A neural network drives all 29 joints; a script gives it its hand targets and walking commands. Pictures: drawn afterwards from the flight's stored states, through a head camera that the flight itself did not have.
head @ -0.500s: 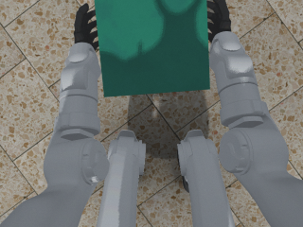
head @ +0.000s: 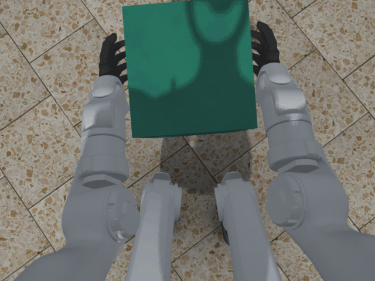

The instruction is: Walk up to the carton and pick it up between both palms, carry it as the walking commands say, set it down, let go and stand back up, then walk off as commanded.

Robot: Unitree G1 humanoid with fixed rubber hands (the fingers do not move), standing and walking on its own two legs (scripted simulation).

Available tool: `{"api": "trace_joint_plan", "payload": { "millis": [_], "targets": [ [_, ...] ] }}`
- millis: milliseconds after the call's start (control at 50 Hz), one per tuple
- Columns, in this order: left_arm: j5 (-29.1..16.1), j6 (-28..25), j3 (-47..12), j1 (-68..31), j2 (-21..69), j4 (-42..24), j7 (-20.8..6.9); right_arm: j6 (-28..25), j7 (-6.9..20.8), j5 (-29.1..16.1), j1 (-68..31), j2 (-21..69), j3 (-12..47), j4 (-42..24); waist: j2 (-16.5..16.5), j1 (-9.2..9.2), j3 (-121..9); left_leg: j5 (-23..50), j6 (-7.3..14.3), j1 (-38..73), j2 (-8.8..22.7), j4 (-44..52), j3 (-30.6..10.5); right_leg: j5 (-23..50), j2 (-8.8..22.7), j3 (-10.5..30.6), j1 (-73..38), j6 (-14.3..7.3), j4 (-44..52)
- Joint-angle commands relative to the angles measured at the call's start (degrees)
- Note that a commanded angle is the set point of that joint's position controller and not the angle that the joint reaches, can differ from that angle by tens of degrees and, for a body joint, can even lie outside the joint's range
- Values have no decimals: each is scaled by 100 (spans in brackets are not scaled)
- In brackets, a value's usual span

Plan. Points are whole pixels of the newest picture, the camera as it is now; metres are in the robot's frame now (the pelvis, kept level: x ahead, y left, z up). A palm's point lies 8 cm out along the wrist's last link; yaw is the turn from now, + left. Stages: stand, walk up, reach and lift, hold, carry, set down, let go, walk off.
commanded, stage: reach and lift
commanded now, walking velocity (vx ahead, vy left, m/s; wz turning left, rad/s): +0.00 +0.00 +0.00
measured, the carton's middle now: (189, 85) +0.50 +0.02 -0.14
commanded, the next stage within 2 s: none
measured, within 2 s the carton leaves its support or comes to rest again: neither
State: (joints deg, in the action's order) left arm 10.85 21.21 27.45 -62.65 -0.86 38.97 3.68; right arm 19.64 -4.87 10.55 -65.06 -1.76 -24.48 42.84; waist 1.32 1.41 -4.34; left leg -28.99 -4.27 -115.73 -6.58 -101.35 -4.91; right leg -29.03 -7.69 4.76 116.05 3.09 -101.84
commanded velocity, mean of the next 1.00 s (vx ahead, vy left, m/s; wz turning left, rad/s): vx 0.00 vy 0.00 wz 0.00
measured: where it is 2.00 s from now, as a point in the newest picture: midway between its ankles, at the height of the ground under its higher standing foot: (194, 225)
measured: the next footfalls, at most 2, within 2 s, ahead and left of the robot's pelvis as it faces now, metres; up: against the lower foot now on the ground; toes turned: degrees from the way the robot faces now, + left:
none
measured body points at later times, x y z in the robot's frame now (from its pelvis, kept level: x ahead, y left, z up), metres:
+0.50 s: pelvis +0.01 +0.00 +0.06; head +0.26 +0.00 +0.43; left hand +0.49 +0.16 -0.01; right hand +0.51 -0.13 -0.01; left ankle +0.11 +0.13 -0.45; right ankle +0.11 -0.12 -0.45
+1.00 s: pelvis +0.03 +0.00 +0.12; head +0.24 +0.00 +0.52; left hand +0.47 +0.16 +0.06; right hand +0.49 -0.13 +0.06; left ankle +0.11 +0.13 -0.45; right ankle +0.11 -0.12 -0.45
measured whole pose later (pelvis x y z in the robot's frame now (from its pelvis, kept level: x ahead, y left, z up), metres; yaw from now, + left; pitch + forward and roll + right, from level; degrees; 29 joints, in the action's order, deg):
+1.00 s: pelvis +0.03 +0.00 +0.12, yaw +0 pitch +35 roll +1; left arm 11.2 18.8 25.1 -45.4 3.7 37.6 3.5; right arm 17.0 -4.3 11.3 -47.6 2.7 -22.3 41.4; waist 0.9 1.2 -9.4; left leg -26.9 -3.1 -86.4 -6.5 -78.9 -6.6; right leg -27.1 -7.3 6.8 86.7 2.1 -79.6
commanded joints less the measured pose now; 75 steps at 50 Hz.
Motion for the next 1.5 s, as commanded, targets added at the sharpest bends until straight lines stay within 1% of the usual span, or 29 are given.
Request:
{"api": "trace_joint_plan", "payload": {
  "millis": [0, 400, 880, 1140, 1480],
  "targets": [
    [-851, -146, -3069, -4064, 6013, -39, -1434, -71, 1406, -757, -3662, 6165, 2794, 85, 1, 121, -6481, 1495, 173, 3596, -313, 1013, 943, 1336, -298, -841, -3535, -142, 1051],
    [-800, -203, -3192, -3301, 6269, -50, -1409, -140, 1373, -698, -2929, 6462, 2935, 109, 55, 122, -6159, 1540, 184, 4323, -330, 1756, 837, 1401, -294, -679, -4382, -112, 1878],
    [-768, -373, -3439, -2314, 6575, -76, -1333, -315, 1360, -621, -1928, 6708, 3149, 36, -29, 62, -5550, 1723, 191, 5564, -311, 2887, 599, 1505, -246, -483, -5464, -143, 2964],
    [-691, -486, -3568, -1556, 6709, -133, -1315, -429, 1381, -566, -1199, 6813, 3322, -113, -29, 48, -5116, 1959, 223, 6248, -267, 3589, 449, 1772, -177, -331, -6197, -170, 3651],
    [-567, -575, -3724, -574, 6717, -310, -1361, -530, 1414, -461, -234, 6872, 3528, -299, -17, 63, -4538, 2485, 281, 7282, -147, 4590, 285, 2376, -35, -98, -7304, -207, 4687]
  ]
}}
